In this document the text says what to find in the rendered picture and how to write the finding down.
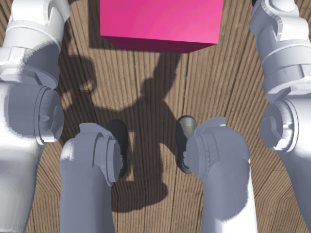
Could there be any carton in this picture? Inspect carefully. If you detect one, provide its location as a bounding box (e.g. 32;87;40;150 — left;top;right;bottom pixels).
100;0;224;53

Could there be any left robot upper arm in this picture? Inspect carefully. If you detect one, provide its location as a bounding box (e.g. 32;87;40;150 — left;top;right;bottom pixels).
0;82;64;233

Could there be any robot right foot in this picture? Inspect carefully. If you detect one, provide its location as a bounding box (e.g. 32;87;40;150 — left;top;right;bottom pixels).
176;116;197;174

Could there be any robot right forearm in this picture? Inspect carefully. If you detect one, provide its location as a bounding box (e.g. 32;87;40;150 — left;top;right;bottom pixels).
249;0;311;102

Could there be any robot left shin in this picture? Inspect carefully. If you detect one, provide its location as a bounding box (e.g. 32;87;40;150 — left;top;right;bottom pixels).
59;123;122;175

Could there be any right robot upper arm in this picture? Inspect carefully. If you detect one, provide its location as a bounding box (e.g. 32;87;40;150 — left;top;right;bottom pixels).
259;98;311;233

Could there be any robot left forearm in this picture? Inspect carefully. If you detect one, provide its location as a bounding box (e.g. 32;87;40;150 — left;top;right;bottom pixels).
0;0;71;90

